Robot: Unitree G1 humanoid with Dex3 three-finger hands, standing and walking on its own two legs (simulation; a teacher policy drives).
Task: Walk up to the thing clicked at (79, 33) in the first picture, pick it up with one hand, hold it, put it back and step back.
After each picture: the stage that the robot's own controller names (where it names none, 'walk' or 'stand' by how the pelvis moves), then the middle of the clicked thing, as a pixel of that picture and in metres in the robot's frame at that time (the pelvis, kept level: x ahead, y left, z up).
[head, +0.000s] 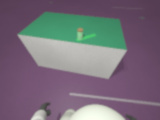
stand; (80, 34) +0.86 +0.13 -0.03
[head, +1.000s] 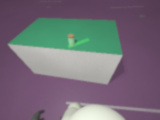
walk; (71, 40) +0.74 +0.24 -0.02
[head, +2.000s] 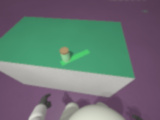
stand; (65, 55) +0.46 +0.21 +0.00
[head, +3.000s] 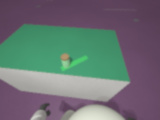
stand; (65, 61) +0.45 +0.21 -0.03
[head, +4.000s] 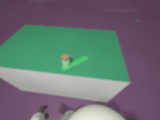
stand; (66, 61) +0.45 +0.21 -0.03
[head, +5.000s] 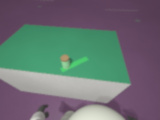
stand; (65, 62) +0.44 +0.21 -0.03
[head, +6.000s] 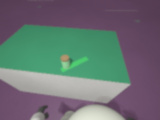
stand; (65, 62) +0.44 +0.21 -0.03
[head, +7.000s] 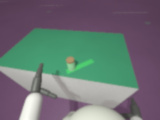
rise first; (71, 64) +0.43 +0.19 -0.03
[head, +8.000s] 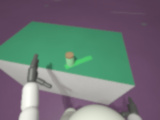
go down; (69, 59) +0.46 +0.19 -0.02
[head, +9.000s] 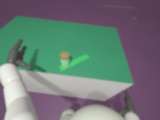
go down; (65, 60) +0.43 +0.18 +0.00
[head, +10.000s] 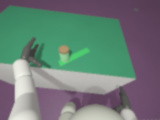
close in; (64, 54) +0.45 +0.17 +0.02
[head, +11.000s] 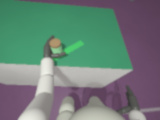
close; (56, 48) +0.46 +0.19 +0.05
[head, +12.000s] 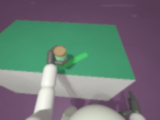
lift; (61, 56) +0.38 +0.18 +0.13
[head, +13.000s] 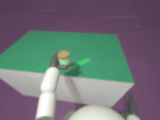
lift; (65, 61) +0.33 +0.16 +0.16
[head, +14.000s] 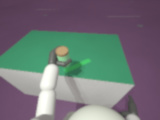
hold; (63, 57) +0.33 +0.17 +0.18
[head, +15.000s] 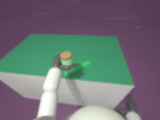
hold; (67, 61) +0.33 +0.15 +0.16
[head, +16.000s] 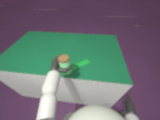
crouch; (65, 64) +0.32 +0.16 +0.13
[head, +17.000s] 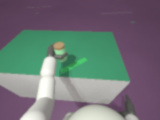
crouch; (60, 52) +0.41 +0.19 +0.15
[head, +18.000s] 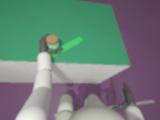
lower; (53, 44) +0.48 +0.20 +0.05
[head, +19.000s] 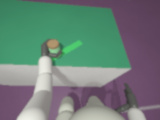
lower; (54, 49) +0.46 +0.20 +0.05
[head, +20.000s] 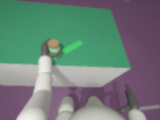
lower; (54, 49) +0.46 +0.20 +0.05
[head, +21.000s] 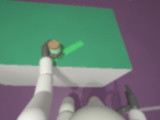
lower; (55, 50) +0.46 +0.20 +0.05
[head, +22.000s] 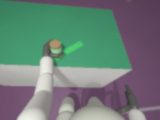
loosen; (56, 49) +0.46 +0.19 +0.05
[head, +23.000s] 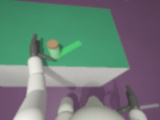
withdraw; (54, 49) +0.46 +0.20 +0.05
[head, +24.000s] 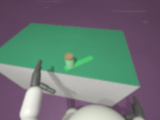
sink last; (69, 60) +0.43 +0.19 +0.01
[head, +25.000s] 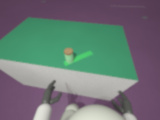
stand; (69, 55) +0.46 +0.19 +0.01
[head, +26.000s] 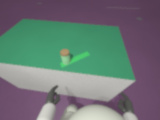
stand; (65, 57) +0.45 +0.19 +0.02
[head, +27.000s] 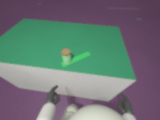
stand; (66, 56) +0.46 +0.19 +0.03
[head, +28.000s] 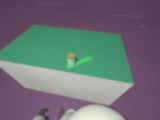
stand; (71, 60) +0.48 +0.18 -0.03
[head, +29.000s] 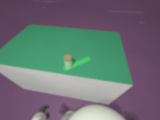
stand; (68, 61) +0.45 +0.19 -0.03
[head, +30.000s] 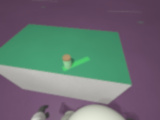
stand; (67, 61) +0.45 +0.20 -0.03
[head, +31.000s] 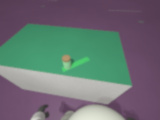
walk; (66, 62) +0.44 +0.20 -0.03
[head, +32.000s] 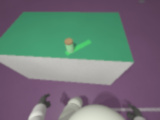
walk; (69, 45) +0.55 +0.20 -0.02
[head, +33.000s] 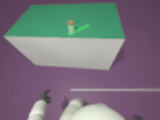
walk; (71, 27) +0.81 +0.23 -0.01
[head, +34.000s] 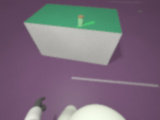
stand; (80, 20) +1.08 +0.19 -0.01
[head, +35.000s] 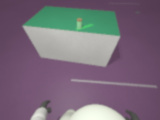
stand; (79, 23) +1.06 +0.17 -0.03
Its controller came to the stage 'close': yes
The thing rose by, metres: 0.21
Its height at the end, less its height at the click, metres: +0.00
